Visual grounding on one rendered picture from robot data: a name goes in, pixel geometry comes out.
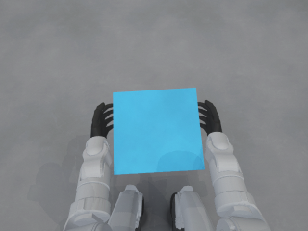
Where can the right robot hand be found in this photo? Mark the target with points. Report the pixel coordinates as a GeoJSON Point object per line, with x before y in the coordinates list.
{"type": "Point", "coordinates": [211, 117]}

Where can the left robot hand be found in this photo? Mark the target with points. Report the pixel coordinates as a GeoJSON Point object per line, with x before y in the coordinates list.
{"type": "Point", "coordinates": [99, 123]}

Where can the left robot upper arm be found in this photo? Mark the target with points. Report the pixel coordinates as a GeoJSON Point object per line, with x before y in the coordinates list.
{"type": "Point", "coordinates": [96, 226]}

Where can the left robot forearm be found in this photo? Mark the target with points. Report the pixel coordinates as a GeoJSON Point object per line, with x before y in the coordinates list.
{"type": "Point", "coordinates": [91, 203]}

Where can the right robot upper arm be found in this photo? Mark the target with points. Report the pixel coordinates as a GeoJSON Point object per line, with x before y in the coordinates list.
{"type": "Point", "coordinates": [234, 223]}

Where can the robot right shin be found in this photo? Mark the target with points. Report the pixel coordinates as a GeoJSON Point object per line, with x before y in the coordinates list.
{"type": "Point", "coordinates": [179, 223]}

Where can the carton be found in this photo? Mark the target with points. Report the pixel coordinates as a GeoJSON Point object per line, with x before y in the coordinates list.
{"type": "Point", "coordinates": [156, 131]}

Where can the robot shin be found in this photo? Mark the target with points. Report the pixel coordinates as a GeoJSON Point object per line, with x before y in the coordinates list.
{"type": "Point", "coordinates": [179, 223]}
{"type": "Point", "coordinates": [133, 187]}

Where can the right robot forearm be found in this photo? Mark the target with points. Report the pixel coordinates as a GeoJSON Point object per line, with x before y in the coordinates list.
{"type": "Point", "coordinates": [231, 195]}

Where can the robot left shin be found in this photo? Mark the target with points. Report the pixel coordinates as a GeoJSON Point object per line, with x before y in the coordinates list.
{"type": "Point", "coordinates": [133, 187]}

